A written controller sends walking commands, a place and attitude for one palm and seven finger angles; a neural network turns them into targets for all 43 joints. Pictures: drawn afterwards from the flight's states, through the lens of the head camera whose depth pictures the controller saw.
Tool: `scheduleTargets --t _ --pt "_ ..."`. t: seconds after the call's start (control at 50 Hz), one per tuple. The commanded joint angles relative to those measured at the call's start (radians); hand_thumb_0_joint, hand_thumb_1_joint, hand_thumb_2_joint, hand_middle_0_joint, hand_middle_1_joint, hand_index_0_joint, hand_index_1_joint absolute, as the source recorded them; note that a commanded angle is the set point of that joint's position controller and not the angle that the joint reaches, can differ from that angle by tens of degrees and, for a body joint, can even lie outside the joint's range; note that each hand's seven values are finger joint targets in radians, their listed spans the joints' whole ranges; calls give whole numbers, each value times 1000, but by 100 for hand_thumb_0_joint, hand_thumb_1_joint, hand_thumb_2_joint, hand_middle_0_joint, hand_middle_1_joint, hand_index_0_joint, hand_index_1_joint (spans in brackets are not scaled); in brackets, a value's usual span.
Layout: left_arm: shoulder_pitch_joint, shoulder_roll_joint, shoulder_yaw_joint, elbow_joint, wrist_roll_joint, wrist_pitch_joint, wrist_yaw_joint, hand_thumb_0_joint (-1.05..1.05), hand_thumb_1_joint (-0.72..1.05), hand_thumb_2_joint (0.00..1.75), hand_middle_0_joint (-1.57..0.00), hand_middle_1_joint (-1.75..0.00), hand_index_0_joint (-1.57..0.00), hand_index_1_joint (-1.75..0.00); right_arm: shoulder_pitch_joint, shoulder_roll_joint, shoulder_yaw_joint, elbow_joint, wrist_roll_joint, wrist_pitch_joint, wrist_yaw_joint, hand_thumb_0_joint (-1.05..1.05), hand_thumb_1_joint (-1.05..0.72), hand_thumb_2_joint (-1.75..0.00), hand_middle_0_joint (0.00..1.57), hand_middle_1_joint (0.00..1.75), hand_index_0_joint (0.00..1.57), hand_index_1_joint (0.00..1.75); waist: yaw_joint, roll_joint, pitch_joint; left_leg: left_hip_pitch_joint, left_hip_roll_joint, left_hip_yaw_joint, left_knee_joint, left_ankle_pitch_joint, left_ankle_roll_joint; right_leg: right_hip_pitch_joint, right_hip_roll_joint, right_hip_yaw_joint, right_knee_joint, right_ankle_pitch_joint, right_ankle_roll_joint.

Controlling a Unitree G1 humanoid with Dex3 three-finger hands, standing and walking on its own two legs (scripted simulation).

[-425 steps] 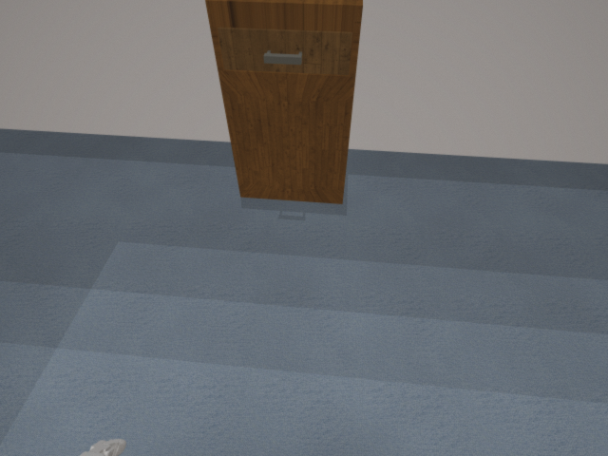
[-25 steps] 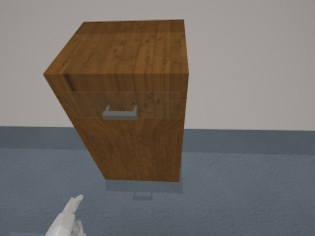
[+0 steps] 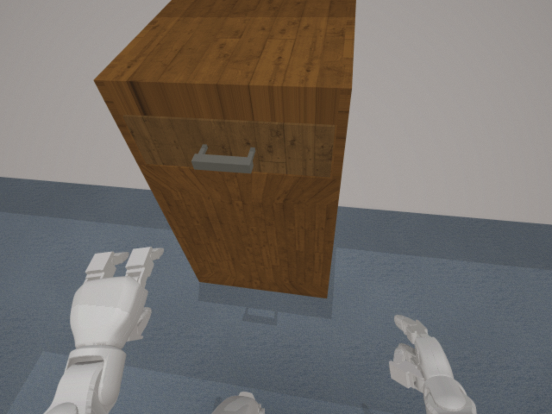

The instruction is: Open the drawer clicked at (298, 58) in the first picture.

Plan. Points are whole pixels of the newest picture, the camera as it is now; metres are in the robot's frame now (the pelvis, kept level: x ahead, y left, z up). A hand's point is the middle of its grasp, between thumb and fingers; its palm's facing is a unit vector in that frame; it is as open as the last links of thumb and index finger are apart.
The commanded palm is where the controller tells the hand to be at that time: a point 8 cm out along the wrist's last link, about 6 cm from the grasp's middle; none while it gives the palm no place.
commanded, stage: raise the hand with hooked fingers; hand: left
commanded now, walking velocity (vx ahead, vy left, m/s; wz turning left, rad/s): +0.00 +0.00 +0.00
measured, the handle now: (225, 156) +0.60 +0.20 +0.00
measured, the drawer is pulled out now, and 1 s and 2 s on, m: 0.00 0.00 0.00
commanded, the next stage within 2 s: move the hooked fingers above the handle in 1.24 s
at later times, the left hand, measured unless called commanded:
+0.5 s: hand (121, 248) +0.31 +0.27 +0.08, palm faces +0.10 -0.11 -0.99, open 12.8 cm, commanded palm +0.28 +0.27 +0.14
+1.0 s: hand (103, 207) +0.34 +0.29 +0.13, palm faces +0.00 -0.10 -0.99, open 13.8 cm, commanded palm +0.31 +0.29 +0.18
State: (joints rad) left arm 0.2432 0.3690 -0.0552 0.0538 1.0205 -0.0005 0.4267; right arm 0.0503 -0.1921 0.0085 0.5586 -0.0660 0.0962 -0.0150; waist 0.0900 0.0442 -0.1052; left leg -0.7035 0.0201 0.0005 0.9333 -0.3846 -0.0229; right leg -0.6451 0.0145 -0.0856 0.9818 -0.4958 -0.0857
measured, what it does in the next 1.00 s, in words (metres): rises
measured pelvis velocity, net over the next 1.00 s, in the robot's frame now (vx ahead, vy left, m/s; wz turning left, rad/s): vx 0.03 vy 0.06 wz -0.02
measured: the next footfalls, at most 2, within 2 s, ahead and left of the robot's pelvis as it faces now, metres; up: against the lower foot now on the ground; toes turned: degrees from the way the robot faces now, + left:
none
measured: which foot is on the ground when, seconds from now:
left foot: down 0.00-1.00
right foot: down 0.00-1.00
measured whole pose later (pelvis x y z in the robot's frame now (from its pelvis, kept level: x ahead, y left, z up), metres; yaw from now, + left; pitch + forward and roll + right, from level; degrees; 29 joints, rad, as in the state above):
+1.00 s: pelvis +0.03 +0.06 +0.05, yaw -1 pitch +3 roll +0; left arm -0.09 0.48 -0.05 0.09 0.91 0.00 0.05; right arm 0.15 -0.24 0.00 0.61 0.00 0.15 -0.01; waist 0.07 0.07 -0.01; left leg -0.34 -0.03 0.04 0.53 -0.25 0.05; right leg -0.27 -0.02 -0.04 0.53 -0.31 0.00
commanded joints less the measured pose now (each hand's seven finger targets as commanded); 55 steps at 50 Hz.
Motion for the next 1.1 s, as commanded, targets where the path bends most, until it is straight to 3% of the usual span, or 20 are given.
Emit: scheduleTargets --t 0.0,0.08,0.12,0.16,0.2,0.26,0.3,0.42,0.5,0.58,0.64,0.68,0.74,0.82,0.9,0.94,1.0,1.08 --pt "-34 191 110 -150 -38 45 -66 0 11 56 -26 -81 -26 -81 -84 -122 -24 -144 20 -35 -29 0 -90 -90 20 30 20 30 -20 -135 -196 131 -75 9 -173 143 61 279 -45 274 -350 401 74" --pt "-15 217 163 -162 -50 -8 -103 0 1 52 -26 -87 -26 -87 -71 -128 -27 -129 16 -40 -29 0 -90 -90 20 30 20 30 -7 -147 -157 159 -70 7 -231 178 62 324 -40 236 -357 478 74" --pt "-58 205 157 -194 -44 -42 -92 0 -3 50 -27 -90 -27 -90 -59 -127 -38 -126 15 -41 -25 0 -90 -90 20 30 20 30 -11 -93 -147 193 -71 11 -247 185 62 293 -32 208 -363 432 66" --pt "-86 211 173 -217 -37 -74 -64 0 -8 48 -27 -93 -27 -93 -41 -128 -53 -120 11 -48 -20 0 -90 -90 20 30 20 30 -14 -48 -178 243 -71 16 -246 201 66 271 -25 184 -364 401 59" --pt "-110 218 185 -221 -35 -83 -36 0 -13 46 -27 -96 -27 -96 -27 -133 -65 -116 10 -51 -17 0 -90 -90 20 30 20 30 -19 -68 -191 260 -68 16 -250 216 66 266 -21 162 -358 403 58" --pt "-173 199 158 -233 -31 -70 -15 0 -20 43 -28 -100 -28 -100 -18 -144 -80 -109 16 -45 -9 0 -90 -90 20 30 20 30 -30 -16 -217 321 -63 16 -254 245 67 229 -10 126 -345 392 50" --pt "-196 193 139 -221 -30 -41 -17 0 -24 41 -28 -103 -28 -103 -21 -149 -84 -111 23 -41 -7 0 -90 -90 20 30 20 30 -36 -27 -202 342 -57 13 -265 251 67 217 -4 109 -352 367 50" --pt "-288 197 90 -237 -35 41 -89 0 -38 35 -29 -112 -29 -112 -42 -157 -75 -115 41 -19 -6 0 -90 -90 20 30 20 30 -30 1 -190 431 -40 -3 -321 335 63 248 5 73 -370 384 45" --pt "-341 225 97 -187 -39 74 -152 0 -48 31 -30 -118 -30 -118 -45 -152 -60 -112 52 -3 -10 0 -90 -90 20 30 20 30 -25 -30 -136 450 -32 -8 -368 347 57 277 10 65 -405 375 46" --pt "-447 248 96 -182 -41 76 -209 0 -50 30 -30 -120 -30 -120 -46 -150 -49 -113 57 7 -15 0 -90 -90 20 30 20 30 -23 8 -141 496 -29 -14 -405 349 54 304 14 61 -440 352 43" --pt "-506 246 81 -169 -49 63 -244 0 -50 30 -30 -120 -30 -120 -37 -146 -43 -108 57 8 -16 0 -90 -90 20 30 20 30 -28 -6 -141 522 -28 -19 -421 370 54 322 14 56 -457 362 44" --pt "-544 267 94 -178 -54 48 -266 0 -50 30 -30 -120 -30 -120 -36 -149 -42 -105 57 8 -16 0 -90 -90 20 30 20 30 -27 25 -150 541 -26 -24 -432 389 51 335 16 55 -469 363 42" --pt "-582 272 90 -154 -65 33 -292 0 -50 30 -30 -120 -30 -120 -27 -147 -39 -98 59 10 -17 0 -90 -90 20 30 20 30 -31 0 -142 548 -29 -26 -442 393 53 345 15 51 -485 371 44" --pt "-644 311 113 -173 -80 5 -315 0 -50 30 -30 -120 -30 -120 -16 -154 -42 -90 61 10 -16 0 -90 -90 20 30 20 30 -30 30 -176 575 -31 -31 -450 442 51 376 14 53 -497 402 43" --pt "-530 273 103 -109 -107 2 -344 0 -50 30 -30 -120 -30 -120 2 -163 -47 -93 66 17 -5 0 -90 -90 20 30 20 30 -20 -27 -141 541 -32 -21 -461 438 52 391 15 50 -508 415 47" --pt "-535 283 112 -143 -112 -14 -349 0 -50 30 -30 -120 -30 -120 1 -168 -52 -99 65 17 -2 0 -90 -90 20 30 20 30 -19 -45 -144 531 -34 -18 -463 428 55 399 13 53 -510 422 49" --pt "-556 324 149 -219 -99 -52 -323 0 -50 30 -30 -120 -30 -120 -2 -169 -56 -102 59 12 -1 0 -90 -90 20 30 20 30 -8 11 -203 551 -38 -23 -453 454 56 411 10 62 -500 429 45" --pt "-549 334 179 -202 -103 -64 -273 0 -50 30 -30 -120 -30 -120 4 -170 -65 -90 62 6 -5 0 -90 -90 20 30 20 30 -10 9 -178 535 -40 -17 -450 417 58 384 15 62 -503 409 45"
